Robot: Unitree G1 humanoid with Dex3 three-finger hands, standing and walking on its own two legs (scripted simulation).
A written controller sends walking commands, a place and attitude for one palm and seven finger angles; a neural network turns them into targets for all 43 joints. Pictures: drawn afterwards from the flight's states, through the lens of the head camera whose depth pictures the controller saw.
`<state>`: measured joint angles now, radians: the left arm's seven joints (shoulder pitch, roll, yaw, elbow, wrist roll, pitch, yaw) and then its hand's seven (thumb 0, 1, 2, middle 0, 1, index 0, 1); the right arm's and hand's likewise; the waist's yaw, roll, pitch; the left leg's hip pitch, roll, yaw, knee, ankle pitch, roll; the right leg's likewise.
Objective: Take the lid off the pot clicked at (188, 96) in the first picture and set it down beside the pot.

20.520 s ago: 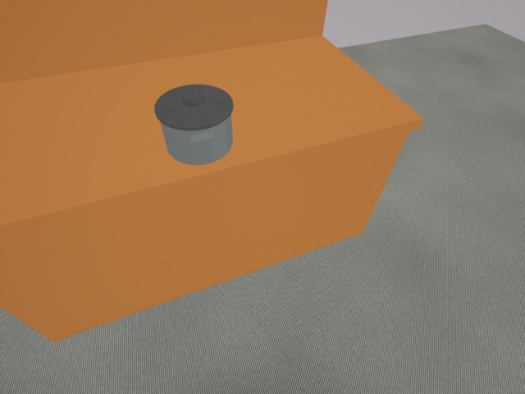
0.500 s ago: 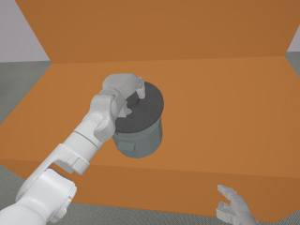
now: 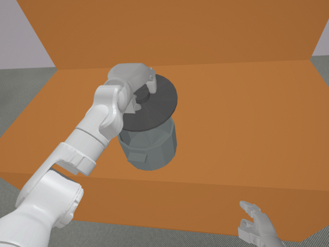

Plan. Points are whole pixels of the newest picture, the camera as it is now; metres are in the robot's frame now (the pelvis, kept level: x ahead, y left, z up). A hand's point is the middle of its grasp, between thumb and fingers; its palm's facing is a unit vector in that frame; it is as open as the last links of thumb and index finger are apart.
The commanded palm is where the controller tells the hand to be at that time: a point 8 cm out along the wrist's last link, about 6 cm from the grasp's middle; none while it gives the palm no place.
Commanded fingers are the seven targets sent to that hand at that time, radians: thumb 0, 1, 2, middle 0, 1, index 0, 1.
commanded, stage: lift the lid straight up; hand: left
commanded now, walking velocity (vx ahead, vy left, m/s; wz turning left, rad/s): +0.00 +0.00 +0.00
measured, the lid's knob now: (139, 94) +0.45 +0.08 +0.16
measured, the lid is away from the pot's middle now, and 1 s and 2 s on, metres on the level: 0.01 0.05 0.16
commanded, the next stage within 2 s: move the lid sideways beside the pot in 0.44 s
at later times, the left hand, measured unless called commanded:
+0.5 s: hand (131, 90) +0.43 +0.09 +0.19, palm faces -0.13 +0.01 -0.99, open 8.2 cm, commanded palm +0.40 +0.10 +0.27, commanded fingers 0.00 0.44 1.20 -0.88 -0.96 -0.89 -0.95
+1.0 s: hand (110, 90) +0.43 +0.14 +0.19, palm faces -0.15 -0.01 -0.99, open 8.2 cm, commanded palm +0.40 +0.15 +0.27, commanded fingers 0.00 0.44 1.20 -0.88 -0.96 -0.89 -0.95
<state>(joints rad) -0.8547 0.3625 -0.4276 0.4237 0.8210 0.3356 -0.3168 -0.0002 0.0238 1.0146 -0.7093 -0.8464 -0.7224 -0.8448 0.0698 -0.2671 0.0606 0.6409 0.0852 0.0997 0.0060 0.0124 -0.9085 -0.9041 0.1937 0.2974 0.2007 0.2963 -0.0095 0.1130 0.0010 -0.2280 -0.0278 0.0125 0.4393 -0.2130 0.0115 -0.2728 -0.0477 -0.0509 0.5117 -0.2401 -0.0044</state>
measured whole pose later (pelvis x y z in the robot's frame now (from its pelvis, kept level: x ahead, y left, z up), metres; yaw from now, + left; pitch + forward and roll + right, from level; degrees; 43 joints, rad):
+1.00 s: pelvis +0.01 +0.01 +0.00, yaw +0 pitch +1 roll +1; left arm -0.82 0.47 -0.33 0.34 0.83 0.31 -0.41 0.00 0.02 1.01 -0.71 -0.85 -0.72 -0.85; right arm 0.09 -0.29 0.06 0.62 0.08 0.10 0.00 0.01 -0.91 -0.90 0.19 0.30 0.20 0.30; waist 0.00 0.11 0.00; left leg -0.23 -0.04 0.01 0.44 -0.22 0.03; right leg -0.26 -0.05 -0.05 0.48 -0.24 0.01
